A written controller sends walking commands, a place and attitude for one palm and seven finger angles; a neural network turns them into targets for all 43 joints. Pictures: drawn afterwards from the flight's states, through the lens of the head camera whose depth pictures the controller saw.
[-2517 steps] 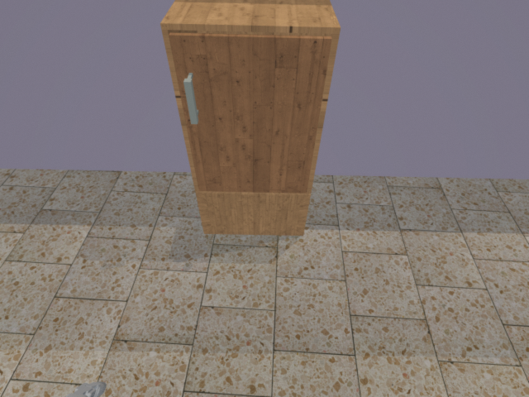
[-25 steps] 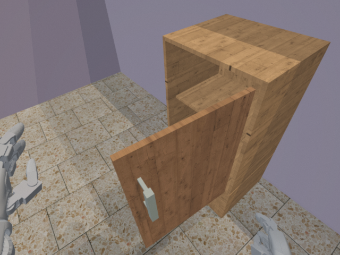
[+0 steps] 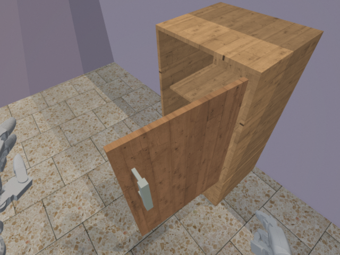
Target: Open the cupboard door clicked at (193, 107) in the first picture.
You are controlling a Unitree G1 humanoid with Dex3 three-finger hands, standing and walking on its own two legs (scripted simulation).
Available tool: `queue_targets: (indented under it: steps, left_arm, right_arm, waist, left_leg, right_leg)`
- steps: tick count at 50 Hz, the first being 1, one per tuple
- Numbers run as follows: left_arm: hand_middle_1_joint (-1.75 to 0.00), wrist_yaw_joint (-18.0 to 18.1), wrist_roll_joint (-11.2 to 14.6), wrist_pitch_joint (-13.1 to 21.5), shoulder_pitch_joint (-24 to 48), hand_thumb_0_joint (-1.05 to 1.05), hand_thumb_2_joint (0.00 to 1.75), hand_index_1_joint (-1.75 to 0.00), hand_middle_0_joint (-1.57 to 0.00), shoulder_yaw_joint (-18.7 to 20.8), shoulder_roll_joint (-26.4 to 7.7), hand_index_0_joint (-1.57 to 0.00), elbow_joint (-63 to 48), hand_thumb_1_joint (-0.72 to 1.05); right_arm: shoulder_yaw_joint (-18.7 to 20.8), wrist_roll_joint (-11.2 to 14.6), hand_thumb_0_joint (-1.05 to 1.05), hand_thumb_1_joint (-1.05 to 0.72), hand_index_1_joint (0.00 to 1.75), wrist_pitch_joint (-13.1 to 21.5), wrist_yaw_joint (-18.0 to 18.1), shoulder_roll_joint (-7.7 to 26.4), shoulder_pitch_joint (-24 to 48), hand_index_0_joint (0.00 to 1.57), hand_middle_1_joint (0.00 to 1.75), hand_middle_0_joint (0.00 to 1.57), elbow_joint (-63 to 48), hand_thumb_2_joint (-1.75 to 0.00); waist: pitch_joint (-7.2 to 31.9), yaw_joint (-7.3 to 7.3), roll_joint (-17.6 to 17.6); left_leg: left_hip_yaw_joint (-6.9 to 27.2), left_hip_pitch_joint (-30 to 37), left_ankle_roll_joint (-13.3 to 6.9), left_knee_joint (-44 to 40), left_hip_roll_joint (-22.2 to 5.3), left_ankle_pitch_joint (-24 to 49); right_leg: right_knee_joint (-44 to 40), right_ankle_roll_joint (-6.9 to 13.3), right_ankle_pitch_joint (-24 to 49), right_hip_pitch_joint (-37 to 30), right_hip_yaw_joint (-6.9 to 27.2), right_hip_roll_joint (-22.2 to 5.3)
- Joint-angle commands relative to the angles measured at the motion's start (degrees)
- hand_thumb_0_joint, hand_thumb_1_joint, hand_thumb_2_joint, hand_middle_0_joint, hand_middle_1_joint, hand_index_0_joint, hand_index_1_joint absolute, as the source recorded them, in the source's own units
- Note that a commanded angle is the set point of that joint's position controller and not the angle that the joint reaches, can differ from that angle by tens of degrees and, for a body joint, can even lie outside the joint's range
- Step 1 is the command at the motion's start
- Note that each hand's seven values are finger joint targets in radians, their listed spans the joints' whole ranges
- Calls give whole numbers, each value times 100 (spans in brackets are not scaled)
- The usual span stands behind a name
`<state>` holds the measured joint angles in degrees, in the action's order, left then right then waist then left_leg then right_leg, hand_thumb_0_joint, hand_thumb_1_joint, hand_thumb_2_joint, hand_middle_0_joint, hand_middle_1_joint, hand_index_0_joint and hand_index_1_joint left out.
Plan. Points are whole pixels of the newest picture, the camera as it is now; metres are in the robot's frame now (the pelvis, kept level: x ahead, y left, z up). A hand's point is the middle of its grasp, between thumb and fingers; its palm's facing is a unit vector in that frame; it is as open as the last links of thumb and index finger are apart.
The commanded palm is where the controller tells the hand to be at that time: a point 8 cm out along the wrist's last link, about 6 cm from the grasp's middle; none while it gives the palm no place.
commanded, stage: step back with the hand held close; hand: left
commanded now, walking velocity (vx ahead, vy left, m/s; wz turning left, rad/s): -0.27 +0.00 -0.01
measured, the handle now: (142, 189) +0.29 +0.11 -0.03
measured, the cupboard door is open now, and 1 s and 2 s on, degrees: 84 84 84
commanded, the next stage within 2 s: stop stepping back and stand still in 1.00 s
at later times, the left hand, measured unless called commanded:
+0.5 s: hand out of the picture +0.12 +0.30 +0.15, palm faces +0.41 -0.77 -0.49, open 7.4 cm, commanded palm +0.06 +0.33 +0.17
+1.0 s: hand out of the picture +0.04 +0.32 +0.17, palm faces +0.47 -0.77 -0.44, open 7.4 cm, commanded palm -0.02 +0.35 +0.17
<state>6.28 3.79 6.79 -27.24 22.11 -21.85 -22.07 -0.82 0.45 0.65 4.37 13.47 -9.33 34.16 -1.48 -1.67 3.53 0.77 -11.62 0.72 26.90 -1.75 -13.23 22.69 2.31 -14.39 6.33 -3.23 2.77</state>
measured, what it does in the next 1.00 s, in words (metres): walks backwards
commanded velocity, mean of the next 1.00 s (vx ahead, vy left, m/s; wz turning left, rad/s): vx -0.32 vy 0.00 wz -0.02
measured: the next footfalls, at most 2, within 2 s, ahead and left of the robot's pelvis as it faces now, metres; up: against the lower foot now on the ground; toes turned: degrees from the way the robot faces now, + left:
right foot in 1.08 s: -0.21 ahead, -0.05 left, +0.00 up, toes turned -2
left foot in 1.20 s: -0.08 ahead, +0.11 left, +0.00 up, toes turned +0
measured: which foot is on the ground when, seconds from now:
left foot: down 0.00-1.00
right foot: down 0.00-0.78, up 0.80-1.00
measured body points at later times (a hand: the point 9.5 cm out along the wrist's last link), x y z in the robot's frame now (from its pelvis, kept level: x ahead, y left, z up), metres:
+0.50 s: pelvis -0.08 +0.03 -0.01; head -0.06 +0.04 +0.44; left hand +0.09 +0.34 +0.17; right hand +0.09 -0.21 -0.09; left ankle +0.01 +0.13 -0.74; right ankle -0.02 -0.09 -0.74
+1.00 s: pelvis -0.15 +0.04 -0.01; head -0.13 +0.08 +0.43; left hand +0.01 +0.36 +0.19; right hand +0.03 -0.17 -0.09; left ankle +0.01 +0.13 -0.74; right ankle -0.27 -0.08 -0.70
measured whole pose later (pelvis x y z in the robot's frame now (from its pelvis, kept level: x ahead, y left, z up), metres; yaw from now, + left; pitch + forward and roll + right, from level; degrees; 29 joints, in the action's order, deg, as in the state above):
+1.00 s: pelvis -0.15 +0.04 -0.01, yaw +2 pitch +3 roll -5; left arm 10.0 3.6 11.7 -31.9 27.3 -26.8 -33.6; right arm -0.3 -1.4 5.1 2.3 8.4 -10.1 36.7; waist 1.6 -0.1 0.2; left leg 0.2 -30.9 -2.4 23.9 -2.6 3.1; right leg 46.1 1.5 -30.7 13.5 -1.0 5.7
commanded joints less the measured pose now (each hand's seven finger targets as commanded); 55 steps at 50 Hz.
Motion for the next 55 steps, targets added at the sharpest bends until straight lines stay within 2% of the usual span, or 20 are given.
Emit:
queue_targets:
  steps: [1, 7, 10, 19, 23, 26, 31, 33, 35, 37, 39, 40, 43, 45, 48, 51, 52, 53, 54, 55]
  left_arm:
    - [-30, 129, 10, 342, -251, 0, 90, -30, -20, 583, -1062, -20, -1470, 90]
    - [-30, 281, 35, 400, -381, 0, 90, -30, -20, 972, -1426, -20, -1858, 90]
    - [-30, 328, 43, 422, -506, 0, 90, -30, -20, 1024, -1420, -20, -1778, 90]
    - [-30, 367, -110, 576, -447, 0, 90, -30, -20, 833, -1162, -20, -1754, 90]
    - [-30, 416, -232, 685, -225, 0, 90, -30, -20, 1003, -1301, -20, -1873, 90]
    - [-30, 431, -249, 748, -112, 0, 90, -30, -20, 947, -1240, -20, -2025, 90]
    - [-30, 524, -147, 817, -179, 0, 90, -30, -20, 901, -1284, -20, -2170, 90]
    - [-30, 587, -163, 816, -116, 0, 90, -30, -20, 847, -1257, -20, -2021, 90]
    - [-30, 615, -178, 807, -6, 0, 90, -30, -20, 787, -1221, -20, -2062, 90]
    - [-30, 618, -178, 826, 91, 0, 90, -30, -20, 885, -1299, -20, -2101, 90]
    - [-30, 555, -232, 847, 168, 0, 90, -30, -20, 1037, -1292, -20, -2301, 90]
    - [-30, 524, -255, 884, 315, 0, 90, -30, -20, 1167, -1436, -20, -2410, 90]
    - [-30, 509, -152, 900, -114, 0, 90, -30, -20, 1213, -1422, -20, -2207, 90]
    - [-30, 489, -38, 791, -635, 0, 90, -30, -20, 1044, -1227, -20, -2047, 90]
    - [-30, 404, 47, 763, -520, 0, 90, -30, -20, 892, -1196, -20, -2269, 90]
    - [-30, 303, 120, 896, -158, 0, 90, -30, -20, 843, -1327, -20, -2356, 90]
    - [-30, 294, 85, 950, -3, 0, 90, -30, -20, 875, -1450, -20, -2374, 90]
    - [-30, 344, 47, 980, 102, 0, 90, -30, -20, 1031, -1721, -20, -2480, 90]
    - [-30, 374, 50, 1056, 318, 0, 90, -30, -20, 1008, -1771, -20, -2648, 90]
    - [-30, 422, -2, 1139, 407, 0, 90, -30, -20, 1309, -2051, -20, -2786, 90]
  right_arm:
    - [318, 19, 0, -90, 30, 130, 59, 630, 565, 20, 30, 20, -1037, -90]
    - [347, 43, 0, -90, 30, 27, 142, 592, 559, 20, 30, 20, -1163, -90]
    - [362, 44, 0, -90, 30, 24, 162, 608, 550, 20, 30, 20, -1174, -90]
    - [367, 18, 0, -90, 30, 238, 134, 737, 461, 20, 30, 20, -1166, -90]
    - [382, -47, 0, -90, 30, 371, 156, 779, 417, 20, 30, 20, -1134, -90]
    - [382, -77, 0, -90, 30, 454, 145, 724, 357, 20, 30, 20, -1115, -90]
    - [370, -76, 0, -90, 30, 532, 101, 637, 180, 20, 30, 20, -871, -90]
    - [396, -94, 0, -90, 30, 519, 107, 694, 145, 20, 30, 20, -736, -90]
    - [374, -67, 0, -90, 30, 494, 120, 690, 179, 20, 30, 20, -761, -90]
    - [337, -75, 0, -90, 30, 507, 149, 697, 267, 20, 30, 20, -798, -90]
    - [375, -123, 0, -90, 30, 566, 172, 755, 471, 20, 30, 20, -892, -90]
    - [422, -179, 0, -90, 30, 622, 157, 612, 415, 20, 30, 20, -864, -90]
    - [528, -194, 0, -90, 30, 750, -3, 568, 403, 20, 30, 20, -697, -90]
    - [525, -140, 0, -90, 30, 738, -113, 534, 429, 20, 30, 20, -650, -90]
    - [432, -152, 0, -90, 30, 767, -163, 508, 398, 20, 30, 20, -520, -90]
    - [381, -229, 0, -90, 30, 740, -193, 446, 247, 20, 30, 20, -315, -90]
    - [369, -202, 0, -90, 30, 685, -207, 372, 184, 20, 30, 20, -258, -90]
    - [350, -164, 0, -90, 30, 632, -208, 308, 143, 20, 30, 20, -134, -90]
    - [294, -162, 0, -90, 30, 668, -141, 296, 411, 20, 30, 20, -218, -90]
    - [181, -198, 0, -90, 30, 746, -98, 302, 703, 20, 30, 20, -404, -90]
  waist:
    - [916, 99, 67]
    - [1089, 110, -210]
    - [1041, 108, -63]
    - [475, 169, 221]
    - [354, 169, 270]
    - [362, 194, 138]
    - [631, 273, -361]
    - [521, 308, -264]
    - [295, 330, -279]
    - [170, 320, 180]
    - [491, 175, 1324]
    - [717, 164, 1298]
    - [1089, 145, 618]
    - [1150, 137, 695]
    - [1153, 182, 1265]
    - [1230, 188, 792]
    - [1178, 210, 78]
    - [1222, 209, -717]
    - [975, 126, -991]
    - [913, 46, -806]
  left_leg:
    - [-63, 560, -289, -108, -115, 1898]
    - [113, 112, -261, -171, -227, 1902]
    - [215, -161, -273, -269, -288, 1741]
    - [671, -1964, -471, -966, -496, -1407]
    - [870, -2637, -571, -1045, -571, -2191]
    - [742, -2378, -485, -722, -419, -2224]
    - [293, -744, -201, 597, 31, -1002]
    - [289, -499, -149, 896, 27, -1234]
    - [477, -608, -177, 632, -101, -1477]
    - [993, -1385, -319, -332, -445, -2015]
    - [2218, -3115, -741, -2054, -1387, -3304]
    - [2365, -2972, -867, -2143, -1587, -2962]
    - [1850, -1672, -875, -1604, -1505, -1728]
    - [1269, -1376, -622, -1643, -1245, -1671]
    - [961, -1064, -309, -1908, -1040, -1696]
    - [699, -433, 201, -1347, -928, -928]
    - [176, -111, 329, -177, -575, -323]
    - [80, 241, 343, 1357, -274, -52]
    - [-64, -156, 311, 2378, 99, -657]
    - [-345, -639, 259, 2639, 214, -958]
  right_leg:
    - [-191, -356, 2282, 294, 415, -678]
    - [67, -282, 2087, 129, 448, -596]
    - [185, -270, 1851, 105, 464, -550]
    - [412, -266, -30, -171, 575, -360]
    - [556, -267, -646, -338, 648, -289]
    - [293, -172, -1143, 146, 777, -354]
    - [-472, 100, -1016, 1620, 1233, -915]
    - [-671, 163, -1710, 2238, 1211, -1035]
    - [-562, 57, -2022, 2499, 1003, -857]
    - [108, -145, -1752, 1925, 669, -418]
    - [2568, -331, -770, -35, 291, 315]
    - [3482, -312, -911, 48, 435, 332]
    - [3903, -226, -1334, 912, 604, 299]
    - [3313, -160, -1633, 866, 238, 329]
    - [2036, -88, -1823, 617, -81, 446]
    - [-334, 187, -1612, 561, 278, 15]
    - [-1002, 426, -1466, 1079, 1012, -650]
    - [-1381, 720, -869, 1927, 2041, -1642]
    - [-1336, 873, 599, 1912, 1989, -2153]
    - [-890, 691, 2827, 1395, 1416, -2024]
